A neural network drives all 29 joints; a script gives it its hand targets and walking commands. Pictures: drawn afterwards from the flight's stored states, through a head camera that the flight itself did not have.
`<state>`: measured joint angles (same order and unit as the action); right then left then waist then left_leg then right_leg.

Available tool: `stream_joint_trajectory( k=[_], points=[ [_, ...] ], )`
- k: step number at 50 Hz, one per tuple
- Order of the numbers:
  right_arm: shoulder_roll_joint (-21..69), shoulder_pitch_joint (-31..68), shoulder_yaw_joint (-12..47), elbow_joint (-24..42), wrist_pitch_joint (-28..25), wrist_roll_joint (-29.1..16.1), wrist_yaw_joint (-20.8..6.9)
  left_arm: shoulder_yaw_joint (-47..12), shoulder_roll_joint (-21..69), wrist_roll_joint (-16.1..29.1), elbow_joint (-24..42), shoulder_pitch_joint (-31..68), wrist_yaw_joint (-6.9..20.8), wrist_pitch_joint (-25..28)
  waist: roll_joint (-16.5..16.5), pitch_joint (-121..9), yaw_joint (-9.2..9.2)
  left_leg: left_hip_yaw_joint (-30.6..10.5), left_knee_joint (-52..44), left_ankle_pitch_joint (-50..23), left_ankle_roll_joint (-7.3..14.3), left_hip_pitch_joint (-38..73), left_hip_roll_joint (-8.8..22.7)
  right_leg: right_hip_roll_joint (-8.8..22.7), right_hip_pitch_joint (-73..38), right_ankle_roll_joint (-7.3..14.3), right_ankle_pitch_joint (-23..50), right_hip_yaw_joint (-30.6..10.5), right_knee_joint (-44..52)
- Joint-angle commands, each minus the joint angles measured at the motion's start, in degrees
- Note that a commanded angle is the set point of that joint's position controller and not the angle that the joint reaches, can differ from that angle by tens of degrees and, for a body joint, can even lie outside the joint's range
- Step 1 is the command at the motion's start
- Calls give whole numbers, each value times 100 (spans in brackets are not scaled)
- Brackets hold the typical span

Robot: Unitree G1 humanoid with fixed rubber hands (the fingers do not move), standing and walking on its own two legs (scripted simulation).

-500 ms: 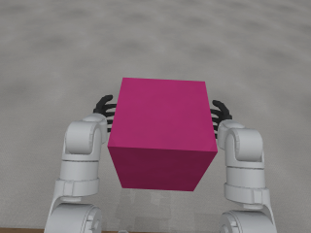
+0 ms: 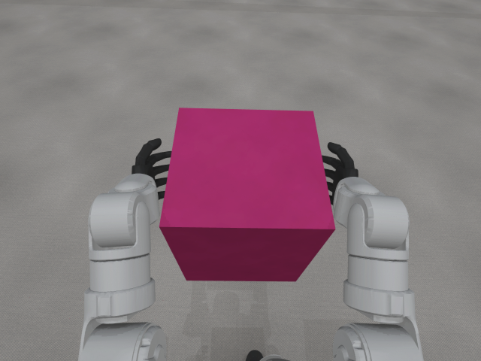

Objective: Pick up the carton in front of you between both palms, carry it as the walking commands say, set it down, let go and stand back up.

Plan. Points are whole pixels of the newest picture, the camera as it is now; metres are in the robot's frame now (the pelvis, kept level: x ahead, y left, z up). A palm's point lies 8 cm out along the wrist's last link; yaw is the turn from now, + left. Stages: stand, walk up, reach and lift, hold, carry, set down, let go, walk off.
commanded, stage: carry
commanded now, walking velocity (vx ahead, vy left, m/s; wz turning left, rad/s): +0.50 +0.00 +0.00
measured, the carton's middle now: (243, 204) +0.37 -0.02 +0.07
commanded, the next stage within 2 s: none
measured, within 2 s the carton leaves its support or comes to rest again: neither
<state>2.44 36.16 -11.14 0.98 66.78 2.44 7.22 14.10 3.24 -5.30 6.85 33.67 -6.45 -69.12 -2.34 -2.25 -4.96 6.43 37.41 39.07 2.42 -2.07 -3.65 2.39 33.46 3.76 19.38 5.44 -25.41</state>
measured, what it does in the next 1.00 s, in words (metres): goes down: right foot 0.09 m lower, then left foot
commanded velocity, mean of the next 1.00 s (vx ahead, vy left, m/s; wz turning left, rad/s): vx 0.50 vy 0.00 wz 0.00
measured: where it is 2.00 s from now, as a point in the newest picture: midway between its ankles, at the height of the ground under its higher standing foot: (245, 169)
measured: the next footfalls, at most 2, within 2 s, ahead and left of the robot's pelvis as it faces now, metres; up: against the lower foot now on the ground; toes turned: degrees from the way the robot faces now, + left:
right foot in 0.04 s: +0.21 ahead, -0.07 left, -0.09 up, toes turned -6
left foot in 0.54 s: +0.55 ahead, +0.02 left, -0.09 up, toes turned +6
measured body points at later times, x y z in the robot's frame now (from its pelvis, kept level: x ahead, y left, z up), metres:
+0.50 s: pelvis +0.32 -0.04 -0.05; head +0.39 -0.05 +0.40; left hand +0.68 +0.11 +0.02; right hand +0.68 -0.20 +0.01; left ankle +0.48 +0.05 -0.75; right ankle +0.17 -0.07 -0.77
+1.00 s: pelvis +0.67 -0.09 -0.04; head +0.65 -0.09 +0.41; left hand +0.96 +0.05 +0.05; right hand +0.95 -0.25 +0.05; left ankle +0.51 +0.02 -0.77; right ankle +0.79 -0.21 -0.76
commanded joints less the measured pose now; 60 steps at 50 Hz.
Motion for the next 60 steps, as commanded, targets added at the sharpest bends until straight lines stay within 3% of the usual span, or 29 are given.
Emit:
stream_joint_trajectory(
  k=[1, 2, 3, 4, 5, 6, 7, 8, 9, 11, 16, 19, 24, 26, 27, 28, 29, 30, 32, 34, 43, 48, 50, 51, 52, 53, 54, 57, 60],
  points=[
    [5487, 3629, 4026, -53, 146, -2406, -1478, -3724, 4671, 1868, -556, 3142, 1196, -81, 550, -1629, 746, -273, 1525, -5394, 308, -269, 926, -168, -2536, 72, -235, 462, 97],
    [5443, 3752, 3937, -113, 163, -2396, -1467, -3630, 4632, 1883, -617, 3238, 1225, -100, 180, -1829, 1010, -82, 3019, -4658, 158, -885, 761, 2, -3411, -3, -916, 313, 80],
    [5468, 3968, 3851, -123, 235, -2434, -1445, -3630, 4586, 1939, -767, 3477, 1246, -109, -1327, -2141, 843, -217, 4496, -691, 50, -2525, 161, 942, -4794, 285, 1133, -752, -1283],
    [5371, 3851, 3705, -279, 333, -2420, -1395, -3447, 4562, 2030, -1115, 3290, 1256, -160, -1431, -2390, 624, -754, 5138, -241, -38, -3468, 122, 1519, -5302, 557, 1831, -2164, -1480],
    [5490, 3933, 3683, -222, 374, -2406, -1328, -3498, 4700, 2193, -1009, 3551, 1288, -143, -1461, -2890, 863, -793, 5788, -544, -97, -4182, 0, 2073, -5504, 1393, -785, -3571, -544],
    [5560, 4051, 3613, -116, 344, -2336, -1267, -3589, 5183, 2452, -862, 3765, 1355, -145, -401, -2336, 802, -763, 4956, -901, -76, -4130, 307, 1592, -4639, 915, -1917, -3410, 169],
    [5860, 4296, 3624, 79, 307, -2331, -1224, -3765, 5505, 2608, -519, 4370, 1415, -84, -621, -2486, 786, -913, 4900, -1157, -60, -4141, 400, 1843, -4495, 1144, -1881, -3486, 169],
    [5994, 4452, 3620, 246, 257, -2335, -1186, -3886, 5879, 2790, -384, 4613, 1452, -38, -327, -2545, 763, -923, 4791, -1229, -101, -3943, 515, 1781, -4167, 1057, -1658, -3427, 156],
    [6126, 4385, 3628, 330, 199, -2329, -1154, -3977, 6065, 2908, -196, 4717, 1463, 12, -118, -2464, 735, -970, 4363, -1761, -74, -3844, 610, 1469, -3837, 922, -1484, -2820, 111],
    [6243, 3947, 3639, 339, 77, -2200, -1093, -4109, 6291, 2976, -68, 4557, 1447, 111, -224, -2633, 693, -818, 3812, -2005, -106, -3979, 691, 1257, -3866, 769, -1229, -2241, 65],
    [6290, 2981, 3921, 184, -312, -1841, -1062, -4385, 6395, 2792, -202, 3619, 1504, 455, -264, -2760, 827, -394, 2943, -2145, -78, -4896, 686, 1051, -4777, 701, 924, -1555, -349],
    [6254, 2910, 4194, 303, -540, -1790, -1115, -4600, 6309, 2710, -135, 3410, 1557, 678, -226, -2473, 844, -110, 1953, -2833, -34, -4684, 514, 730, -4631, 561, 1279, -1125, -240],
    [5918, 2783, 4450, 553, -633, -1872, -1187, -4763, 5893, 2617, -55, 3005, 1501, 848, -372, -2040, 734, 671, -716, -4085, 65, -2886, -30, 520, -4296, 232, 2590, -417, -238],
    [5742, 2747, 4446, 646, -605, -1974, -1228, -4753, 5691, 2548, 72, 2964, 1441, 835, -536, -2468, 302, 741, -1284, -4356, 211, -1123, -98, 584, -3846, 20, 2854, -86, -1311],
    [5635, 2731, 4423, 676, -570, -2004, -1251, -4738, 5554, 2490, 111, 3025, 1417, 809, -254, -2703, 95, 457, -1465, -4572, 289, 134, 257, 506, -3103, -129, 1811, 49, -2185],
    [5521, 2636, 4382, 683, -509, -2014, -1286, -4692, 5433, 2426, 153, 3050, 1400, 750, 692, -3010, 121, -1334, -917, -6012, 594, 1634, 1757, 182, -1638, -280, -1751, -84, -3262],
    [5409, 2471, 4255, 436, -457, -2012, -1295, -4571, 5376, 2368, 26, 2808, 1367, 641, 1670, -3538, 156, -3629, -1152, -5457, 1852, 2985, 2906, -727, 219, -533, -5197, -488, -5099],
    [5533, 2248, 4301, 372, -394, -2096, -1323, -4468, 5225, 2300, 4, 2693, 1339, 565, 1328, -3551, 142, -3803, -1544, -4358, 1872, 2892, 2729, -502, 716, -344, -5021, -791, -5503],
    [5821, 2652, 4411, 721, -309, -2307, -1403, -4395, 5419, 2284, 112, 2767, 1306, 496, 436, -2717, 274, -2727, -1850, -4659, 1340, 1841, 2388, -53, 772, -215, -4374, -741, -4746],
    [6039, 2785, 4465, 963, -207, -2439, -1463, -4317, 5526, 2155, 118, 2487, 1285, 421, 228, -2410, 397, -2069, -2199, -4450, 935, 997, 2167, 158, 222, -300, -4001, -637, -3751],
    [5815, 1039, 4290, 1096, 105, -1952, -1742, -4696, 5829, 1839, 470, 1145, 1366, 221, 1232, -1533, 396, -341, -2478, -5313, 415, 761, 1575, 20, 20, -562, -2673, 393, -937],
    [5703, 74, 4282, 1179, 102, -1635, -1732, -4920, 5798, 2063, 725, 602, 1551, 118, 1336, -1062, 360, -17, -2231, -5536, 259, 729, 1638, -12, -460, -390, -2186, 638, -185],
    [5772, -273, 4301, 1292, 112, -1618, -1739, -4874, 5807, 2097, 764, 125, 1615, 95, 1068, -1378, 494, 418, -1135, -5820, 26, 251, 1447, -318, -1912, -310, -2433, 1053, 179],
    [5726, -351, 4341, 1379, 115, -1625, -1741, -4839, 5796, 2083, 775, -19, 1647, 98, 774, -1699, 556, 521, -259, -5283, -138, -482, 1312, -85, -3087, -258, -2806, 740, 42],
    [5672, -211, 4412, 1560, 140, -1673, -1746, -4780, 5693, 2058, 792, -86, 1665, 106, -321, -2032, 631, 528, 1260, -3814, -338, -1575, 952, 1207, -3958, 75, -3752, -1357, 599],
    [5703, 56, 4529, 1797, 168, -1766, -1748, -4784, 5734, 2096, 733, 3, 1696, 151, -1626, -2174, 639, 171, 2656, -1377, -455, -3319, 251, 2257, -5031, 818, -3673, -3374, 1110],
    [5748, 152, 4609, 1833, 153, -1870, -1753, -4801, 5872, 2173, 843, -26, 1710, 175, -1314, -2014, 617, -476, 3443, -1164, -273, -3750, 506, 2292, -4725, 921, -2988, -3370, 1191],
    [6017, 91, 4723, 1950, 23, -1985, -1748, -4891, 6132, 2246, 1125, 48, 1696, 262, -66, -1903, 570, -726, 3110, -2031, -102, -3535, 1140, 1845, -3717, 514, -2394, -1799, 1203],
    [6062, -370, 4770, 1876, -57, -1889, -1705, -4933, 6066, 2245, 1185, -262, 1706, 304, -353, -1788, 555, -394, 2056, -2421, -213, -3209, 1128, 1572, -3345, 326, -2840, -931, 1568]
  ],
)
